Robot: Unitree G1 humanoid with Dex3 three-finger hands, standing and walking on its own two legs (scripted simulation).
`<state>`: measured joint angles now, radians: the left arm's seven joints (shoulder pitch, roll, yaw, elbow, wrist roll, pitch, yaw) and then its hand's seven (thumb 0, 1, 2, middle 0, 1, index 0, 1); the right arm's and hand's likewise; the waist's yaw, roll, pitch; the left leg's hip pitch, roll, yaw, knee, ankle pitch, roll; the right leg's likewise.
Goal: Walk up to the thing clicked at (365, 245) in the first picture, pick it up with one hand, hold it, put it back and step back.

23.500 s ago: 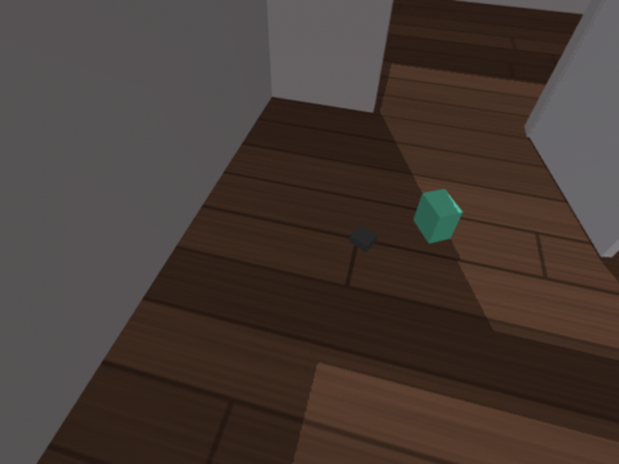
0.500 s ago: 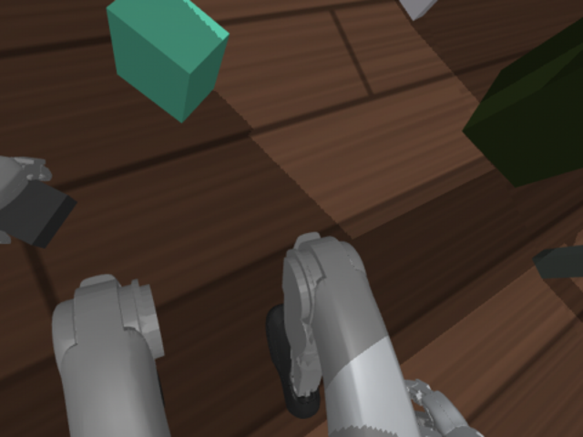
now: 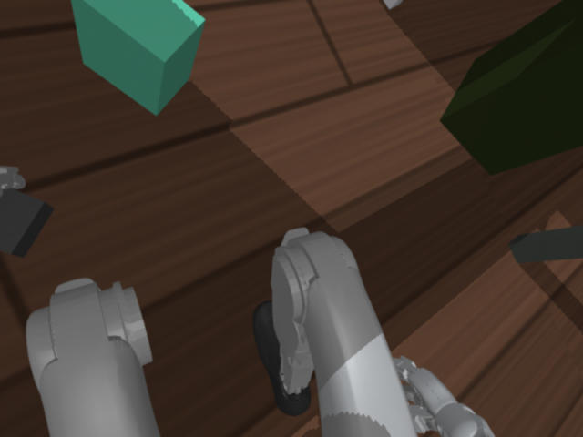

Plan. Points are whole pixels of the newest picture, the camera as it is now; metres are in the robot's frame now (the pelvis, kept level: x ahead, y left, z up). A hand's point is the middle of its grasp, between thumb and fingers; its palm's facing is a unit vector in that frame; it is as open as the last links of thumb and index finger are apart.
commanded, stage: rest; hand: left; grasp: from above
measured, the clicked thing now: out of the picture +0.43 +0.27 -0.24
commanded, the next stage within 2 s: open in 0.42 s
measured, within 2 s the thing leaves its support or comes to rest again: rests again in 0.48 s
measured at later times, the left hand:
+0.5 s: hand out of the picture +0.42 +0.29 -0.23, palm faces -0.50 +0.01 -0.87, open 10.3 cm
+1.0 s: hand out of the picture +0.42 +0.29 -0.22, palm faces -0.51 -0.01 -0.86, open 12.5 cm
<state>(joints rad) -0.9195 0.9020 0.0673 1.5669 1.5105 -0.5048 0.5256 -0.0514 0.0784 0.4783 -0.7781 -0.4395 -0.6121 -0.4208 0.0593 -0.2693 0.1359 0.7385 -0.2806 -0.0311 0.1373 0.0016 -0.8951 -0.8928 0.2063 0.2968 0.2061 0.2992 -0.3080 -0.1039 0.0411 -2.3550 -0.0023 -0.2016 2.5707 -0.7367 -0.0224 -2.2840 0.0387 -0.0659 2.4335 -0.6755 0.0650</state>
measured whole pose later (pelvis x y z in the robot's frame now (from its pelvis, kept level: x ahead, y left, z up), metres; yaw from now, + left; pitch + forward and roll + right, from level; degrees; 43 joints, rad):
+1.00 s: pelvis +0.00 +0.01 +0.00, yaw -2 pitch +27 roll -13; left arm -0.91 0.92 0.00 1.60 1.47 -0.46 0.57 0.00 -0.19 0.76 -0.27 -0.74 -0.31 -0.70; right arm 0.05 -0.28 0.22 0.72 -0.31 -0.09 0.17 0.00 -0.89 -0.90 0.21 0.30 0.21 0.30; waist -0.33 -0.12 0.06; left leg -2.34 0.00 -0.22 2.59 -0.75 0.01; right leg -2.24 0.05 -0.09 2.41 -0.68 0.07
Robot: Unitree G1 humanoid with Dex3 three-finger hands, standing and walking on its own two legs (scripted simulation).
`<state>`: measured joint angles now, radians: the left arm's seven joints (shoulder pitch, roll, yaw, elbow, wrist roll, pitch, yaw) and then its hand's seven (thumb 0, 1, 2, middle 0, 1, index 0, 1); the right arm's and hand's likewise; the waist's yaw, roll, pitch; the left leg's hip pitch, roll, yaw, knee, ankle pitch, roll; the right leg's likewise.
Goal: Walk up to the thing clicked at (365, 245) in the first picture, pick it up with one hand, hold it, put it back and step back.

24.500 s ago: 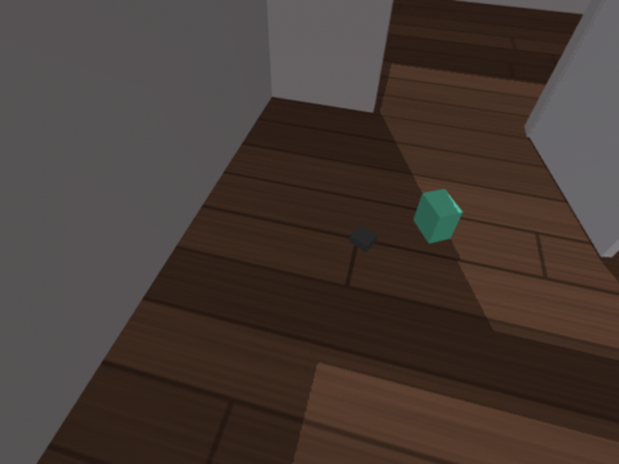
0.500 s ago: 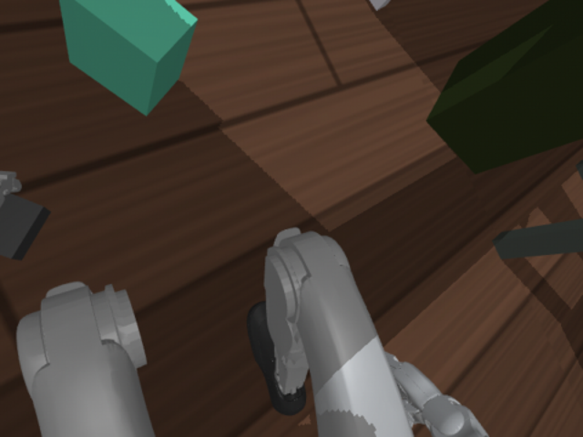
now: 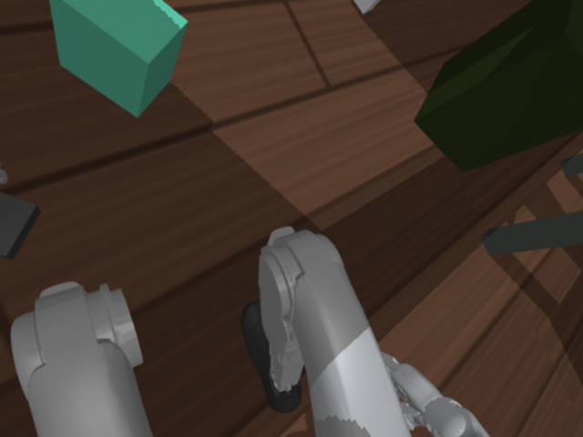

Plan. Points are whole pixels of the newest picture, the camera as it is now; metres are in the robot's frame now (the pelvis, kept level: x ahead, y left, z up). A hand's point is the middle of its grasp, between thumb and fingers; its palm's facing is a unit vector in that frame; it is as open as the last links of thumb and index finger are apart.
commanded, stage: open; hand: left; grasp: from above
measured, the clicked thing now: out of the picture +0.43 +0.27 -0.27
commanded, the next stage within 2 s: withdraw in 0.52 s
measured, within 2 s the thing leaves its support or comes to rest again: neither
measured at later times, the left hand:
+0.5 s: hand out of the picture +0.42 +0.30 -0.23, palm faces -0.50 -0.02 -0.86, open 13.8 cm
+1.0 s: hand out of the picture +0.46 +0.33 -0.15, palm faces -0.22 -0.03 -0.98, open 14.0 cm
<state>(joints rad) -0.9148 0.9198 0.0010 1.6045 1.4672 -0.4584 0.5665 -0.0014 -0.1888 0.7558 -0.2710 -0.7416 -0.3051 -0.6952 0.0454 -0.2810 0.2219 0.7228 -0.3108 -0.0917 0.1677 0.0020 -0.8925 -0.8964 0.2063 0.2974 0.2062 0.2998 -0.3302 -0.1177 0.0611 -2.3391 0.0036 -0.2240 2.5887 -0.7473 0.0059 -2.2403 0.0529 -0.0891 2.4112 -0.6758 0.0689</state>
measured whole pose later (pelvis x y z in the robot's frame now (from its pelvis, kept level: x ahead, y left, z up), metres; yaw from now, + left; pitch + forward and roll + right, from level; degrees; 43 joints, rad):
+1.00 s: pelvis +0.01 +0.00 +0.01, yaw +1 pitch +32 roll -12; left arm -0.89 0.80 0.13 1.41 1.38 -0.23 0.63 0.00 -0.46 0.96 -0.07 -0.99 -0.09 -0.96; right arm 0.13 -0.27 0.11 0.72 -0.24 -0.10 0.24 0.00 -0.89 -0.90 0.21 0.30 0.21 0.30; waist -0.28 -0.04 -0.06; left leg -2.36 -0.01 -0.20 2.53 -0.74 0.00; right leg -2.27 0.03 -0.07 2.38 -0.69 0.05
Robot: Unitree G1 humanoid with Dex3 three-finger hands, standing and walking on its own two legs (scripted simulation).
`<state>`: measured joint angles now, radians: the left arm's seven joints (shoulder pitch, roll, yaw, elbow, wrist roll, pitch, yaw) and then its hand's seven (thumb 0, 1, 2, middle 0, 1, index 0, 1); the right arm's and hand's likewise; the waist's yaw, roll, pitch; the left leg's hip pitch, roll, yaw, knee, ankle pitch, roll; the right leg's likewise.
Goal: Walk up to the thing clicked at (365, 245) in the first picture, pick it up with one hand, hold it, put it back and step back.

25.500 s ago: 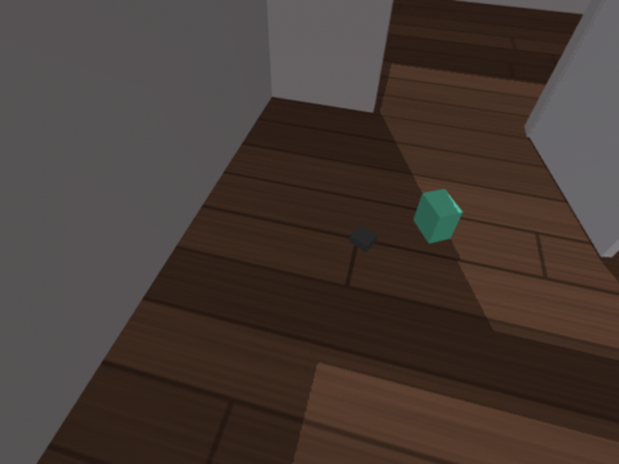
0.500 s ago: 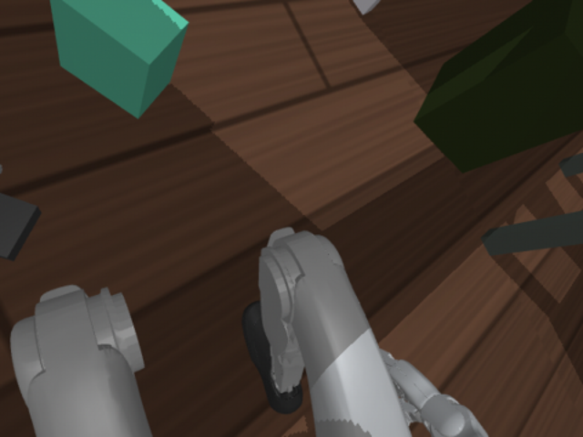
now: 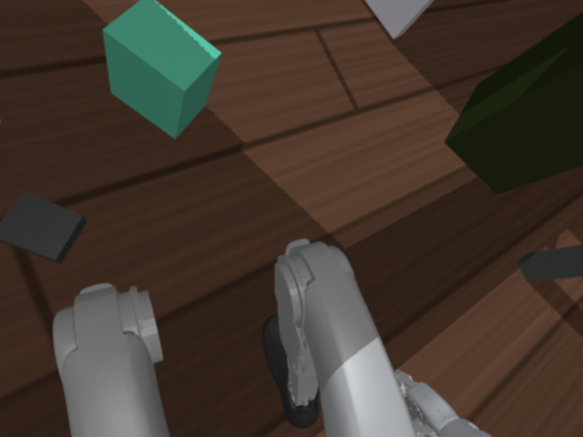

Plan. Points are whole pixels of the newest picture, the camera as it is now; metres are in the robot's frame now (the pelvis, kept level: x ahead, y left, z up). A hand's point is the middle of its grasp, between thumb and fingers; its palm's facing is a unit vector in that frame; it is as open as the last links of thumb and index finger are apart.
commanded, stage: withdraw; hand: left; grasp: from above
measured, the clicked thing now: (42, 228) +0.43 +0.27 -0.28
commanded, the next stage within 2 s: home in 0.54 s
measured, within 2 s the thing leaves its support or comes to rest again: neither
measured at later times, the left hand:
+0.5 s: hand out of the picture +0.41 +0.28 -0.10, palm faces -0.53 -0.10 -0.84, open 13.1 cm
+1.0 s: hand out of the picture +0.43 +0.32 -0.06, palm faces -0.32 -0.25 -0.91, open 10.9 cm
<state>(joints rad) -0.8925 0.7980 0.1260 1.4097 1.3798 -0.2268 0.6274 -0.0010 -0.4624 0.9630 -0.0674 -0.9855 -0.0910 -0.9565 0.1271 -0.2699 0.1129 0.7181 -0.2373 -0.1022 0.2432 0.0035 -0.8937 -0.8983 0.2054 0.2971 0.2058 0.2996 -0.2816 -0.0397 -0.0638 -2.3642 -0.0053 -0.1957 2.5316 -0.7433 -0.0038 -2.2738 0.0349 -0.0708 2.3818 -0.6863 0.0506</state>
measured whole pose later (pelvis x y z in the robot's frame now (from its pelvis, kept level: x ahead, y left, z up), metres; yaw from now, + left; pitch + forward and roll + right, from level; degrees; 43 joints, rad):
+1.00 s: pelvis -0.01 +0.00 +0.07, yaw +5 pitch +36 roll -8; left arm -0.80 0.63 0.10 1.11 1.00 -0.07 0.23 0.00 0.10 0.97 -0.24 -0.65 -0.23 -0.66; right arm 0.20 -0.23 0.02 0.71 -0.08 -0.01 0.17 0.00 -0.90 -0.90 0.20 0.30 0.20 0.30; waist -0.19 0.06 -0.14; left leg -2.21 0.00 -0.12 2.29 -0.71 0.00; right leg -2.15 0.00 -0.02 2.19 -0.68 0.07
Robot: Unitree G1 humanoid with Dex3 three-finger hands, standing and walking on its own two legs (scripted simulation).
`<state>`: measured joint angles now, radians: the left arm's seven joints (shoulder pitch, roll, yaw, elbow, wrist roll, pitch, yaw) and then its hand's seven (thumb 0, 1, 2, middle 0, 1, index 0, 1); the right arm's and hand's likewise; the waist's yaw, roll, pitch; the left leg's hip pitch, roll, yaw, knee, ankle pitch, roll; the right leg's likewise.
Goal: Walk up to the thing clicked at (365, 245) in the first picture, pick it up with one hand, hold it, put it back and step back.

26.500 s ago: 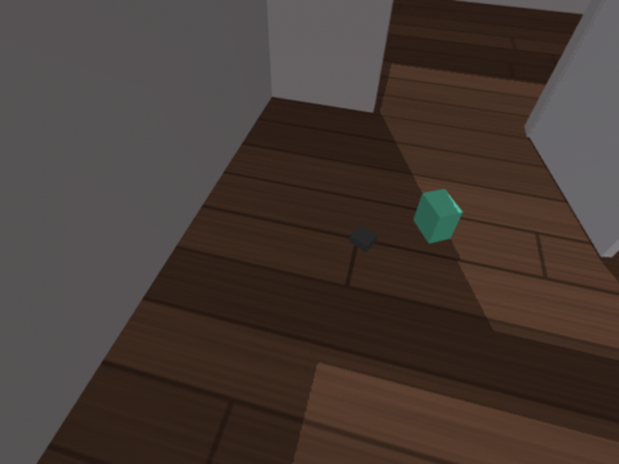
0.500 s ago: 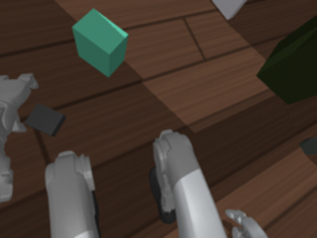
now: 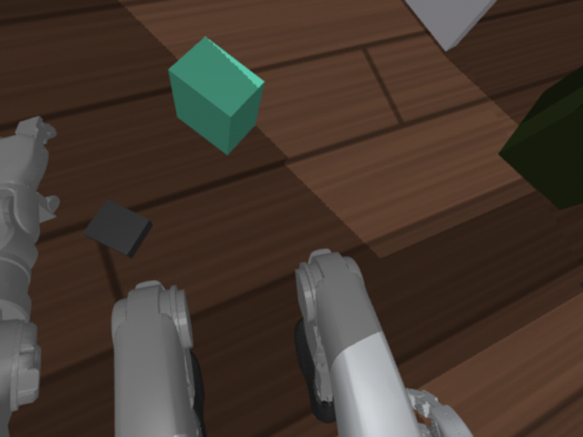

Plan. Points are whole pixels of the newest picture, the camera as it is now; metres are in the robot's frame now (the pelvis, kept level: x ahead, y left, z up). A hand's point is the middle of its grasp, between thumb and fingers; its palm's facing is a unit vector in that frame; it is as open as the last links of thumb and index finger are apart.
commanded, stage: home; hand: left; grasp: from above
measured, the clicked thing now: (119, 229) +0.46 +0.23 -0.35
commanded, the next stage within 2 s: none
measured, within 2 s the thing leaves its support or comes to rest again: neither
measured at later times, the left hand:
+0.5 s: hand out of the picture +0.28 +0.22 +0.08, palm faces -0.09 -0.86 -0.49, open 7.4 cm
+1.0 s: hand out of the picture +0.23 +0.20 +0.29, palm faces +0.18 -0.96 -0.21, open 7.4 cm
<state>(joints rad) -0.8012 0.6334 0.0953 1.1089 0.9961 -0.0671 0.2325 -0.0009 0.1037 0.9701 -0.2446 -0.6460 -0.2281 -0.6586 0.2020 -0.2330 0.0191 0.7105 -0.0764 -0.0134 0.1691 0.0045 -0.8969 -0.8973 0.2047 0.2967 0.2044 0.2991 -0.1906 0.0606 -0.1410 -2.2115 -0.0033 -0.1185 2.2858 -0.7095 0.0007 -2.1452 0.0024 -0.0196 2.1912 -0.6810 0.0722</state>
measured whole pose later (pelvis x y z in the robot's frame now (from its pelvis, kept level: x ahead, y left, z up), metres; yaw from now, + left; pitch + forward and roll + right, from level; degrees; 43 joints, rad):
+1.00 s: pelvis +0.07 +0.00 +0.33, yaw +7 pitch +13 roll -3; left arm 0.48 0.23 0.05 -0.15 -0.07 0.47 0.06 0.01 0.90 0.90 -0.20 -0.30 -0.20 -0.30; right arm 0.32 -0.21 0.04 0.51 0.03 -0.19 -0.19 0.01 -0.90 -0.90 0.21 0.30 0.20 0.30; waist -0.06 0.05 -0.20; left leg -0.79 0.04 -0.07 1.08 -0.51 -0.02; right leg -0.74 -0.01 -0.05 1.00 -0.48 0.03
